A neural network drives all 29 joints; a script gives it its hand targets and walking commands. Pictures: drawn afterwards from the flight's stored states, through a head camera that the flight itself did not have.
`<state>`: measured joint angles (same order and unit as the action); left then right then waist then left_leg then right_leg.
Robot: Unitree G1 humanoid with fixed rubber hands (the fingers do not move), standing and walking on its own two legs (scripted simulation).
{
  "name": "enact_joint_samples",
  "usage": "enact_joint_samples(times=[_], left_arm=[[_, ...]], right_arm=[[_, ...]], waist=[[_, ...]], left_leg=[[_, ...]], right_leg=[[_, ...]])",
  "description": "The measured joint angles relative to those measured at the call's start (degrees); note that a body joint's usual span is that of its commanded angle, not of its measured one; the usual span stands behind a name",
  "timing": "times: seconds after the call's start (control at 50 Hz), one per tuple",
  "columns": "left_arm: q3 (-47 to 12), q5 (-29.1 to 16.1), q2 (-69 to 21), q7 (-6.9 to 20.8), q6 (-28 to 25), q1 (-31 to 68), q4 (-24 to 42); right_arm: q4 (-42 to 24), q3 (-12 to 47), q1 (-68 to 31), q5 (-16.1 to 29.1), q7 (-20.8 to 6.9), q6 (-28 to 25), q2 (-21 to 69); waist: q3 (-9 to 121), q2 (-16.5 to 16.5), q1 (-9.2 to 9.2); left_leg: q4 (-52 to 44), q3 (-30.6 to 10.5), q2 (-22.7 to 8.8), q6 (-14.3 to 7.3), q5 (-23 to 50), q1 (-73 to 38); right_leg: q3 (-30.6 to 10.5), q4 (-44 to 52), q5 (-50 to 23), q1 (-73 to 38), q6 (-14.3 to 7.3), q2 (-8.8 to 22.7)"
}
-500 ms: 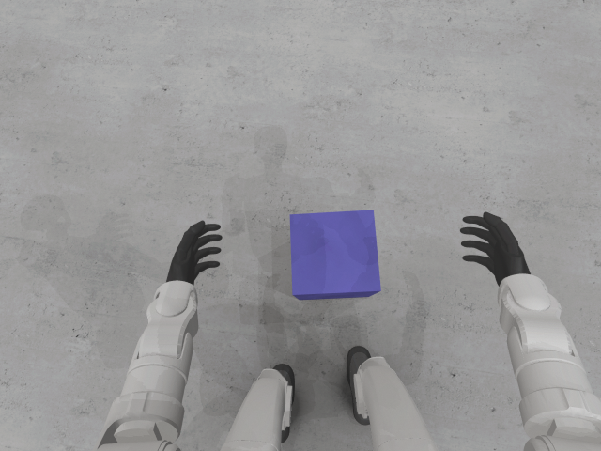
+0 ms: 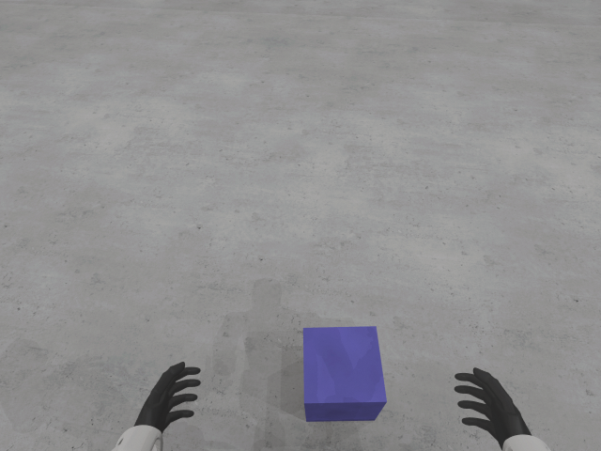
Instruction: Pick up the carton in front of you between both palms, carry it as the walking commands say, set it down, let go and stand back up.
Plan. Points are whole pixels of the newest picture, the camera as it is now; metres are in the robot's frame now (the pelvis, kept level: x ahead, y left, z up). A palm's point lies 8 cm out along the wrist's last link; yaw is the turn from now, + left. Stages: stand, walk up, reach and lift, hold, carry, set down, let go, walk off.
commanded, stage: let go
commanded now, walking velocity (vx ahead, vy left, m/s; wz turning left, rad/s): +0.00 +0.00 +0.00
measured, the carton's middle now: (339, 375) +0.39 -0.05 -0.65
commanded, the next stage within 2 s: stand in 0.32 s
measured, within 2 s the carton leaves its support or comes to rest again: neither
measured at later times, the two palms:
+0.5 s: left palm (135, 440) +0.14 +0.26 -0.09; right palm (546, 437) +0.15 -0.28 -0.08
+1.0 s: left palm out of the picture +0.13 +0.28 -0.09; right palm out of the picture +0.14 -0.30 -0.09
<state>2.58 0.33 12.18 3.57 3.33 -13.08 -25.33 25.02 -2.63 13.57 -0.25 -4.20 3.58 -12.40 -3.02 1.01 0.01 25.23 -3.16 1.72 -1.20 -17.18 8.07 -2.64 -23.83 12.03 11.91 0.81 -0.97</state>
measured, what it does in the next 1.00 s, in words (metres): stands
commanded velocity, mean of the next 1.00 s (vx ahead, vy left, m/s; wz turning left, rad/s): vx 0.00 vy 0.00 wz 0.00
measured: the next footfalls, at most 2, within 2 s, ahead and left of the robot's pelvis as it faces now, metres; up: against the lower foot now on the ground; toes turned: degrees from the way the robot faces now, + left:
none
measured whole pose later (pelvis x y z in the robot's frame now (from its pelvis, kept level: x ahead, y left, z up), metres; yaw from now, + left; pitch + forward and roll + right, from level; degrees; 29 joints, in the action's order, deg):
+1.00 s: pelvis +0.01 -0.01 +0.00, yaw +1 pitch -1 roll +0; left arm 1.3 1.9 19.5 -1.2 -0.1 -8.0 -49.4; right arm 44.3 -0.8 11.2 -1.7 1.4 0.3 -20.6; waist -0.8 0.9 0.2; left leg 26.9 -4.7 1.4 -0.1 -19.0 6.6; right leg -1.0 -27.2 15.2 10.8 -0.4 -1.3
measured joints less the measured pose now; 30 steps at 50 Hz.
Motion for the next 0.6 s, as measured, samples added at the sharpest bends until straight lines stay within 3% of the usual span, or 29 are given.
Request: enact_joint_samples(times=[0.14,0.32,0.42,0.6], left_arm=[[-0.1,0.4,-0.3,0.4,3.3,1.1,0.3],[0.1,1.1,-0.9,0.6,4.5,1.4,0.6],[-0.4,1.8,2.0,-3.5,1.0,2.5,-7.7],[0.2,2.0,6.2,-4.7,-2.1,2.8,-15.8]], right_arm=[[-1.0,0.1,-1.0,-0.9,-0.3,3.7,0.0],[-1.5,0.0,-0.8,-1.1,0.1,4.7,0.0],[5.1,0.0,-1.8,-1.4,3.6,0.7,-2.8],[11.4,-0.3,-1.0,-2.0,5.0,-2.1,-6.8]], waist=[[-2.4,0.5,-0.13],[-3.6,0.3,0.00],[0.4,0.2,0.18],[2.3,0.3,0.23]], left_leg=[[0.7,0.1,-0.2,0.0,-1.0,-4.1],[0.4,-0.4,-0.7,0.6,-1.1,-5.8],[3.8,-0.7,-0.6,1.1,-2.4,-0.5],[4.8,-1.2,-0.6,1.2,-3.2,1.4]], right_leg=[[-0.1,-0.8,1.0,-4.0,-0.1,-0.2],[0.5,-0.9,1.4,-5.7,-0.7,-0.7],[0.9,-4.4,2.9,-0.3,-0.9,-0.7],[1.4,-5.6,3.9,1.5,-1.2,-0.7]])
